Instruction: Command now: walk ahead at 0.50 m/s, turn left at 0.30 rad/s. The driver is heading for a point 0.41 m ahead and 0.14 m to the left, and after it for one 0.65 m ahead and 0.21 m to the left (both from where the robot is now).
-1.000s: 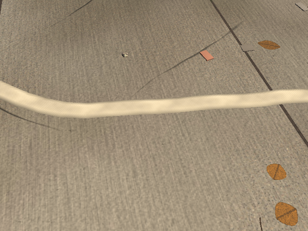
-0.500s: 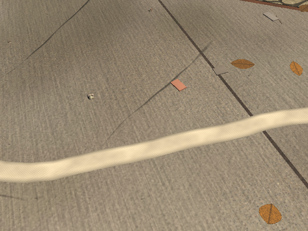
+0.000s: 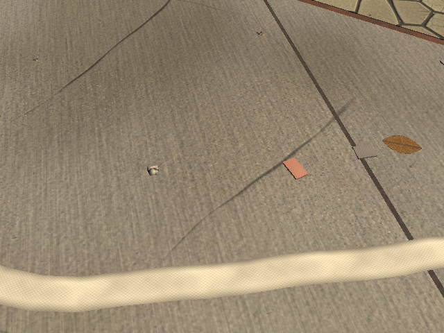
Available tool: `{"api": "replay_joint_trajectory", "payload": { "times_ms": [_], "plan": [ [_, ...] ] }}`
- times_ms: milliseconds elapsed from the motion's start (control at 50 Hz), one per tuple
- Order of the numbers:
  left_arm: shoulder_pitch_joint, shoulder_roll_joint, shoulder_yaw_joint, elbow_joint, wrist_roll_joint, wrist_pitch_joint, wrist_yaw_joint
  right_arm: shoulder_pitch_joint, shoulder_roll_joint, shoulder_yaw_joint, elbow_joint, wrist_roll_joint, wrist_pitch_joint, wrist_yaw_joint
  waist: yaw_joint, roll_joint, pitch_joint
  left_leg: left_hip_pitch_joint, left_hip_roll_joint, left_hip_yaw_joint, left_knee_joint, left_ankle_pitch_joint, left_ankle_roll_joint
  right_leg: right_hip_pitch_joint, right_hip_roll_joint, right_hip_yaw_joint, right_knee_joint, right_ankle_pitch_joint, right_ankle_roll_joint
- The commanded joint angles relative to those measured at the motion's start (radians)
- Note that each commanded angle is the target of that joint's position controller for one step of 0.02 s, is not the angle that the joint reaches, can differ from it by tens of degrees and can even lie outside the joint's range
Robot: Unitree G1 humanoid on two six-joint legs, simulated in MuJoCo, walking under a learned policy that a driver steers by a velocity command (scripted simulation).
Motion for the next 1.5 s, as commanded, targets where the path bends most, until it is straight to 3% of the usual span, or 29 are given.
{"api": "replay_joint_trajectory", "payload": {
  "times_ms": [20, 60, 120, 220, 360, 420, 460, 480, 500, 520, 540, 560, 580, 620, 760, 940, 960, 980, 1000, 1020, 1060, 1100, 1160, 1320, 1420, 1440, 1460, 1480, 1500],
  "plan": [
    [-0.054, 0.120, 0.023, -0.113, 0.008, -0.032, -0.011, 0.191, -0.166, -0.054, 0.022, 0.024, 0.012, -0.001, -0.069, 0.046, -0.101, 0.466, 0.344, -0.583, -0.342, -0.091, 0.206, -0.545, -0.059, 0.091, 0.383, 0.098, -0.018],
    [-0.072, 0.097, 0.021, -0.127, 0.020, -0.019, -0.013, 0.157, -0.113, -0.038, 0.034, 0.027, 0.005, -0.007, -0.008, 0.032, -0.018, 0.280, 0.247, -0.436, -0.392, 0.042, 0.145, -0.449, -0.109, 0.094, 0.240, 0.150, 0.000],
    [-0.079, 0.077, 0.017, -0.140, 0.033, 0.018, -0.017, 0.200, -0.133, -0.043, 0.048, 0.031, -0.016, -0.009, 0.009, 0.046, -0.040, 0.224, 0.198, -0.359, -0.411, 0.163, 0.152, -0.405, -0.107, 0.071, 0.163, 0.174, 0.040],
    [-0.302, 0.083, 0.016, -0.225, 0.026, 0.029, -0.020, 0.303, -0.149, -0.049, 0.060, 0.032, -0.011, -0.012, -0.050, 0.055, 0.009, 0.266, 0.168, -0.359, -0.439, 0.150, 0.132, -0.536, -0.110, 0.058, -0.063, 0.348, 0.097],
    [-0.502, 0.084, 0.001, -0.314, 0.012, 0.017, -0.028, 0.403, -0.165, -0.055, 0.057, 0.017, -0.001, -0.026, -0.122, 0.079, -0.006, 0.424, 0.169, -0.403, -0.323, 0.334, 0.112, -0.547, -0.050, 0.061, -0.273, 0.399, 0.096],
    [-0.455, 0.110, 0.004, -0.322, 0.007, 0.001, -0.023, 0.358, -0.188, -0.063, 0.034, 0.010, 0.003, -0.038, -0.079, 0.095, -0.012, 0.417, 0.172, -0.432, -0.235, 0.455, 0.070, -0.406, -0.020, 0.078, -0.377, 0.336, 0.066],
    [-0.269, 0.148, 0.019, -0.271, 0.010, -0.020, -0.003, 0.308, -0.199, -0.068, 0.019, 0.020, 0.000, -0.035, 0.003, 0.075, -0.090, 0.367, 0.099, -0.401, -0.028, 0.632, 0.009, -0.135, 0.020, 0.059, -0.494, 0.377, 0.030],
    [-0.135, 0.196, 0.032, -0.253, 0.028, -0.039, 0.011, 0.292, -0.174, -0.063, -0.001, 0.039, -0.008, -0.029, 0.059, 0.028, -0.194, 0.250, 0.040, -0.369, 0.179, 0.489, -0.024, 0.101, -0.101, 0.145, -0.503, 0.471, -0.009],
    [-0.016, 0.271, 0.042, -0.256, 0.046, -0.038, 0.025, 0.329, -0.084, -0.041, -0.041, 0.048, -0.010, -0.037, 0.066, -0.134, -0.342, 0.079, -0.041, -0.249, 0.456, -0.149, -0.040, 0.332, -0.400, 0.371, -0.428, 0.816, -0.046],
    [-0.062, 0.320, 0.060, -0.264, 0.021, -0.014, 0.017, 0.467, -0.112, -0.051, -0.058, 0.066, 0.007, -0.050, -0.014, -0.332, -0.468, -0.080, -0.121, -0.180, 0.654, -0.506, -0.052, 0.406, -0.546, 0.687, -0.464, 0.980, -0.191],
    [-0.132, 0.200, 0.039, -0.292, 0.006, 0.001, 0.011, 0.454, -0.165, -0.059, -0.004, 0.031, 0.034, -0.058, -0.037, -0.110, -0.354, -0.115, -0.027, -0.203, 0.713, -0.416, -0.056, 0.277, -0.483, 0.580, -0.474, 0.898, -0.181],
    [-0.181, 0.115, 0.014, -0.298, 0.000, 0.002, 0.011, 0.364, -0.161, -0.061, -0.011, 0.017, 0.043, -0.046, -0.028, -0.045, -0.221, -0.116, -0.010, -0.183, 0.685, -0.354, -0.072, 0.151, -0.407, 0.410, -0.498, 0.903, -0.153],
    [-0.208, 0.091, 0.003, -0.296, 0.008, 0.005, 0.013, 0.330, -0.139, -0.059, -0.022, 0.015, 0.052, -0.035, -0.044, -0.044, -0.164, -0.107, 0.018, -0.173, 0.650, -0.315, -0.090, 0.070, -0.355, 0.304, -0.533, 0.905, -0.124],
    [-0.206, 0.112, 0.007, -0.282, 0.005, 0.003, 0.019, 0.307, -0.117, -0.056, -0.032, 0.000, 0.081, -0.012, -0.057, -0.120, -0.117, -0.076, 0.030, -0.147, 0.626, -0.260, -0.113, -0.025, -0.300, 0.183, -0.577, 0.932, -0.118],
    [-0.194, 0.149, 0.024, -0.273, 0.006, 0.014, 0.022, 0.166, -0.101, -0.043, -0.114, 0.002, 0.118, 0.017, -0.061, -0.127, -0.116, -0.090, 0.061, -0.103, 0.445, -0.115, -0.129, -0.066, -0.310, 0.024, -0.628, 0.781, -0.148],
    [-0.150, 0.232, 0.062, -0.264, -0.001, 0.072, 0.010, 0.062, -0.114, -0.034, -0.195, 0.007, 0.105, 0.026, -0.024, -0.129, -0.099, 0.154, 0.030, -0.006, -0.034, -0.141, -0.070, -0.070, -0.338, -0.060, -0.461, 0.441, -0.065],
    [-0.111, 0.220, 0.062, -0.251, 0.004, 0.081, 0.008, 0.104, -0.134, -0.040, -0.179, -0.003, 0.090, 0.016, -0.037, -0.046, -0.118, 0.250, 0.028, -0.052, -0.147, -0.051, -0.055, -0.112, -0.304, -0.094, -0.349, 0.359, -0.017],
    [-0.061, 0.165, 0.050, -0.267, 0.014, 0.091, 0.002, 0.149, -0.231, -0.060, -0.180, -0.014, 0.073, 0.000, -0.034, 0.211, -0.139, 0.361, 0.247, -0.350, -0.264, 0.160, -0.010, -0.265, -0.206, -0.172, -0.080, 0.079, 0.050],
    [-0.124, 0.124, 0.032, -0.339, 0.007, 0.106, 0.011, 0.183, -0.349, -0.092, -0.191, 0.008, 0.075, -0.004, -0.063, 0.336, -0.126, 0.381, 0.439, -0.634, -0.268, 0.467, 0.170, -0.493, -0.030, -0.103, 0.091, -0.255, 0.094],
    [-0.177, 0.163, 0.038, -0.332, 0.013, 0.121, 0.016, 0.244, -0.305, -0.091, -0.173, 0.024, 0.079, -0.007, -0.104, 0.169, -0.150, 0.394, 0.411, -0.561, -0.243, 0.515, 0.214, -0.505, -0.060, 0.019, 0.211, -0.223, 0.098],
    [-0.180, 0.145, 0.038, -0.318, -0.008, 0.115, 0.014, 0.128, -0.224, -0.062, -0.175, 0.019, 0.089, -0.021, -0.033, 0.126, -0.079, 0.303, 0.276, -0.406, -0.252, 0.408, 0.148, -0.487, -0.080, 0.075, 0.186, -0.059, 0.090],
    [-0.152, 0.172, 0.047, -0.301, 0.015, 0.113, 0.012, 0.059, -0.183, -0.049, -0.197, 0.026, 0.092, -0.027, -0.008, 0.147, -0.101, 0.292, 0.207, -0.355, -0.251, 0.412, 0.112, -0.442, -0.063, 0.062, 0.177, 0.022, 0.089],
    [-0.156, 0.154, 0.044, -0.306, 0.008, 0.123, 0.008, 0.098, -0.205, -0.056, -0.188, 0.025, 0.084, -0.019, -0.015, 0.096, -0.137, 0.307, 0.205, -0.382, -0.249, 0.390, 0.120, -0.427, -0.043, 0.073, 0.143, 0.037, 0.095],
    [-0.207, 0.129, 0.029, -0.322, -0.003, 0.126, 0.015, 0.134, -0.201, -0.051, -0.167, 0.004, 0.088, -0.016, -0.055, 0.132, -0.115, 0.253, 0.204, -0.454, -0.261, 0.169, 0.121, -0.301, -0.014, 0.067, -0.108, 0.013, 0.067],
    [-0.123, 0.104, 0.018, -0.296, -0.011, 0.108, 0.026, 0.087, -0.186, -0.038, -0.150, 0.014, 0.098, -0.021, -0.004, 0.111, -0.103, 0.170, 0.173, -0.484, -0.205, 0.164, 0.060, -0.065, 0.017, 0.037, -0.456, 0.129, 0.022],
    [-0.113, 0.111, 0.015, -0.293, -0.001, 0.097, 0.031, 0.093, -0.162, -0.028, -0.146, 0.020, 0.095, -0.026, 0.000, 0.071, -0.101, 0.113, 0.143, -0.477, -0.181, 0.084, 0.012, 0.018, -0.027, 0.089, -0.575, 0.206, 0.008],
    [-0.122, 0.165, 0.017, -0.308, 0.020, 0.085, 0.037, 0.122, -0.102, -0.011, -0.150, 0.021, 0.089, -0.028, -0.023, -0.083, -0.114, 0.061, 0.063, -0.397, -0.064, -0.075, -0.045, 0.058, -0.218, 0.290, -0.684, 0.170, -0.026],
    [-0.206, 0.231, 0.027, -0.325, 0.016, 0.083, 0.029, 0.124, -0.108, -0.013, -0.154, 0.026, 0.089, -0.031, -0.056, -0.191, -0.050, 0.040, -0.087, -0.236, -0.024, -0.251, -0.073, -0.079, -0.352, 0.445, -0.717, 0.291, -0.116],
    [-0.224, 0.190, 0.021, -0.321, 0.012, 0.078, 0.022, 0.116, -0.151, -0.023, -0.135, 0.008, 0.094, -0.030, -0.042, -0.171, -0.041, 0.133, -0.044, -0.214, 0.102, -0.322, -0.087, -0.167, -0.365, 0.425, -0.706, 0.325, -0.173]
  ]
}}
